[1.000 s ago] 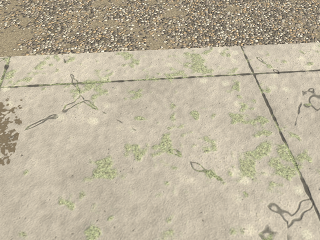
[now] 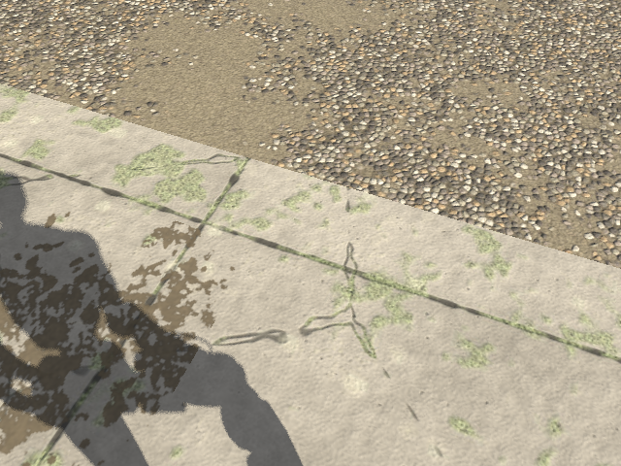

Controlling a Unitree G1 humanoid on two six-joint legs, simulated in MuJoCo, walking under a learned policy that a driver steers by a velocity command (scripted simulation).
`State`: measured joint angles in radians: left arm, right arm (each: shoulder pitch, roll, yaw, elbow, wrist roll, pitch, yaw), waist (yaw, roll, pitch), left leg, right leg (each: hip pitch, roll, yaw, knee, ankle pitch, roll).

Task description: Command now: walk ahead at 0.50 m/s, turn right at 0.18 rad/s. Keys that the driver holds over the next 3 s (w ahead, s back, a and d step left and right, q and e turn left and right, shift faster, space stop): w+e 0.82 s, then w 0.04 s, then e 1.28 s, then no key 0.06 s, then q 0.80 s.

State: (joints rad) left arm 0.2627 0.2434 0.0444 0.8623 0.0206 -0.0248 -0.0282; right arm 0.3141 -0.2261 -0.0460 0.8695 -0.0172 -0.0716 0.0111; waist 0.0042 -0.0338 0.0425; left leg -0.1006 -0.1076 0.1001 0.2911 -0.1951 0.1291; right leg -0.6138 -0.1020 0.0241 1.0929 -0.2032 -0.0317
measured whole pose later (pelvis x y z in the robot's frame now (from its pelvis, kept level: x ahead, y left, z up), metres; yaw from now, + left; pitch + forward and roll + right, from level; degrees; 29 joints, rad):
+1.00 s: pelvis +0.54 -0.09 +0.00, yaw -33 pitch +1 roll +0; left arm 0.27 0.32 0.07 0.82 0.03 -0.01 -0.02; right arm 0.21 -0.26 -0.02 0.77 -0.02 -0.08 -0.01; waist 0.02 -0.05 0.06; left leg -0.27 -0.01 0.08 0.44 -0.17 0.04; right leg -0.46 0.05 0.04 1.15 -0.38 -0.05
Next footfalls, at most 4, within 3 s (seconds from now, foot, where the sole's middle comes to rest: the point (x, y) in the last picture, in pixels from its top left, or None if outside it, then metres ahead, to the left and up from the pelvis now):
0.32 right None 0.31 -0.10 -0.78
0.82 left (334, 389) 0.66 -0.04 -0.78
1.30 right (443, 401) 0.64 -0.29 -0.78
1.76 left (371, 356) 0.75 -0.13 -0.78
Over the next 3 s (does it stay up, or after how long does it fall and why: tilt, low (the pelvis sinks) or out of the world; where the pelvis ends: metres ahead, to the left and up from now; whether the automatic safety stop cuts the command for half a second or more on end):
stays up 0.63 -0.10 0.00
